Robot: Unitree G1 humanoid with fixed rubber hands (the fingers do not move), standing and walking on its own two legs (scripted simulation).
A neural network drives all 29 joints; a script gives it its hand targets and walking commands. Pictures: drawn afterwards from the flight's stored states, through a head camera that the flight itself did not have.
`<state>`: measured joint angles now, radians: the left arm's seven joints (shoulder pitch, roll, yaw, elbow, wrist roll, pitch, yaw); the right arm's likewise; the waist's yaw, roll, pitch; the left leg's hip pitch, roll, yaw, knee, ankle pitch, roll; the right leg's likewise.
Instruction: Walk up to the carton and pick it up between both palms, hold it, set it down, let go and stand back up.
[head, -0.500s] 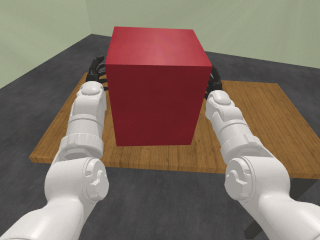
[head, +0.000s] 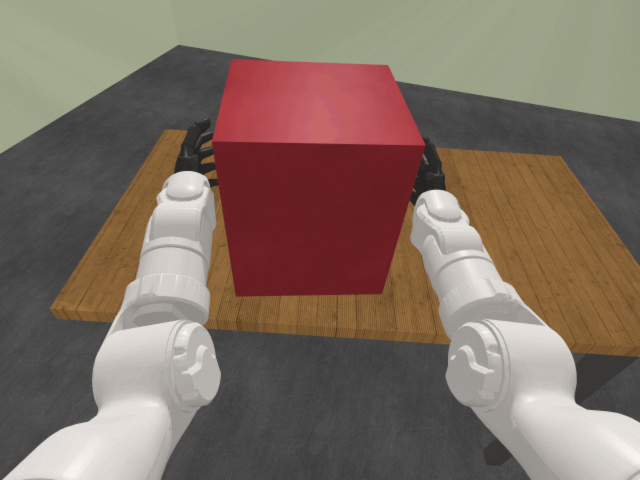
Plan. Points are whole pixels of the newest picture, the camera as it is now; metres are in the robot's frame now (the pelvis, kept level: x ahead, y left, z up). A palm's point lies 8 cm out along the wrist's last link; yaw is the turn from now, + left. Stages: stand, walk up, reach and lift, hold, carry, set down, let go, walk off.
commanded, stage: set down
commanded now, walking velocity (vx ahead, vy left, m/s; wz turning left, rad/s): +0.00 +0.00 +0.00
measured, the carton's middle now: (310, 182) +0.45 +0.01 +0.15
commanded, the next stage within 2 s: none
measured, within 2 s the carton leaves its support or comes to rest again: rests again in 1.26 s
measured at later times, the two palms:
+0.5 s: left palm (195, 198) +0.42 +0.16 +0.15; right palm (423, 214) +0.40 -0.14 +0.13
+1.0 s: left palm (205, 209) +0.44 +0.16 +0.11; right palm (415, 221) +0.42 -0.14 +0.10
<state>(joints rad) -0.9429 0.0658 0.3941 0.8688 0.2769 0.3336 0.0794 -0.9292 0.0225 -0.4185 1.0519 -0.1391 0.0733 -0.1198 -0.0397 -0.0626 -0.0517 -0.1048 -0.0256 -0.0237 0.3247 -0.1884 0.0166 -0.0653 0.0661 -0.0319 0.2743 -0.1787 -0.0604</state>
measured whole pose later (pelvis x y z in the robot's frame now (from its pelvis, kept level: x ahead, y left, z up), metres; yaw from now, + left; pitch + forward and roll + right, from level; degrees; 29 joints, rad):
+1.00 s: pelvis +0.01 +0.01 +0.00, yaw -2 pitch +6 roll +0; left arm -0.89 0.01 0.46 0.91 0.30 0.17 0.07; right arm -0.84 0.08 -0.60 0.96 -0.34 -0.04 -0.03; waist 0.01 -0.04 -0.08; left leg -0.25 -0.01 0.04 0.33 -0.20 0.03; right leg -0.22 0.05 -0.05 0.29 -0.18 -0.05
